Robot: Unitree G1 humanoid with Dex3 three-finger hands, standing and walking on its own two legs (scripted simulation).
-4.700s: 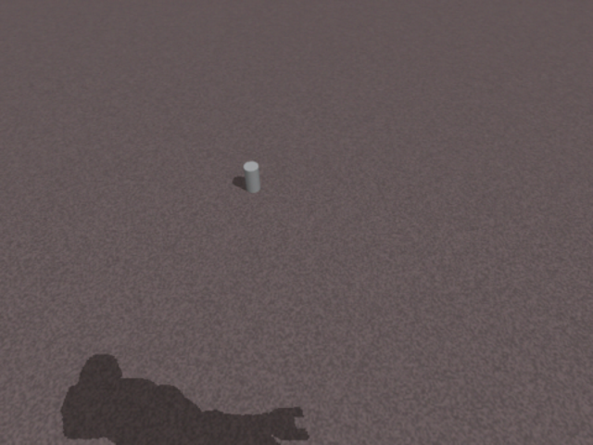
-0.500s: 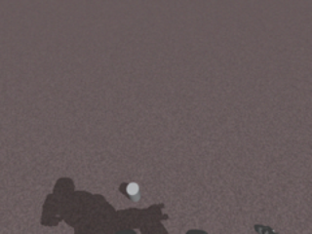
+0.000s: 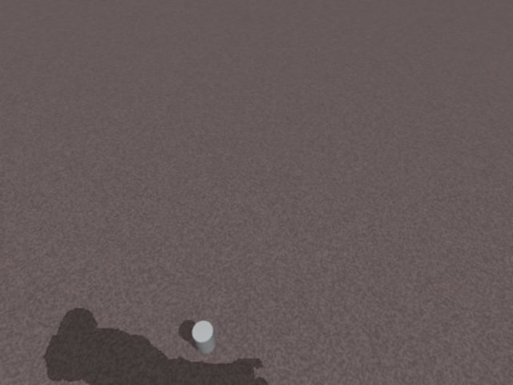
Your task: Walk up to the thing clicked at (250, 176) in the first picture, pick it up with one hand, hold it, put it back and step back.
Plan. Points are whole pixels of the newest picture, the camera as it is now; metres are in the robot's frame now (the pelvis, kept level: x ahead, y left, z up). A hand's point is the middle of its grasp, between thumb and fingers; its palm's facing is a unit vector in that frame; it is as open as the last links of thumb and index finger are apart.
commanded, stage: walk up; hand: left
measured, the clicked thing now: (204, 337) +0.39 +0.17 -0.71
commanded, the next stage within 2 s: stand in 0.98 s
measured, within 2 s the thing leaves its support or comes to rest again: neither
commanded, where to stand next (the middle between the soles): +0.07 +0.01 m, yaw +2 degrees
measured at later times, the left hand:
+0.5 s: hand out of the picture +0.09 +0.25 -0.16, palm faces +0.00 -0.95 -0.32, open 7.4 cm
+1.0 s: hand out of the picture +0.11 +0.25 -0.15, palm faces -0.01 -0.94 -0.33, open 7.4 cm
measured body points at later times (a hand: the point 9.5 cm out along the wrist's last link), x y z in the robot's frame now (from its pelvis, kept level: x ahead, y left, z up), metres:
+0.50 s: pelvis +0.02 +0.00 +0.00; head +0.03 +0.00 +0.45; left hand +0.09 +0.30 -0.13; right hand +0.11 -0.30 -0.13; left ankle +0.02 +0.12 -0.75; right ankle +0.02 -0.12 -0.75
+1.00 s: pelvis +0.03 +0.00 +0.00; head +0.03 +0.00 +0.45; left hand +0.12 +0.30 -0.13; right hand +0.10 -0.30 -0.13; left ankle +0.02 +0.12 -0.75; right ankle +0.02 -0.12 -0.75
